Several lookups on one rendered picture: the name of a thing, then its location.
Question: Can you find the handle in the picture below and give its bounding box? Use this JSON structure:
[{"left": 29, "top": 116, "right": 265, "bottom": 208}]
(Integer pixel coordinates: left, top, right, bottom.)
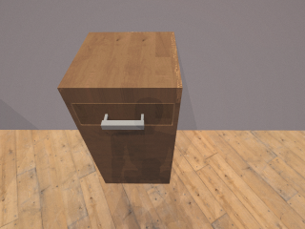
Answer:
[{"left": 101, "top": 114, "right": 145, "bottom": 130}]

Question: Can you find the cabinet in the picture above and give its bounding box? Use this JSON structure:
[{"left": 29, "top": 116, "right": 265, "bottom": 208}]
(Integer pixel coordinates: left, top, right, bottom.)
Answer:
[{"left": 57, "top": 31, "right": 183, "bottom": 184}]

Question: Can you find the drawer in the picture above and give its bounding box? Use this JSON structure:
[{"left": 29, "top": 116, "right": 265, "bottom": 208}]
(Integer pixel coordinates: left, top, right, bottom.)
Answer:
[{"left": 72, "top": 103, "right": 174, "bottom": 125}]

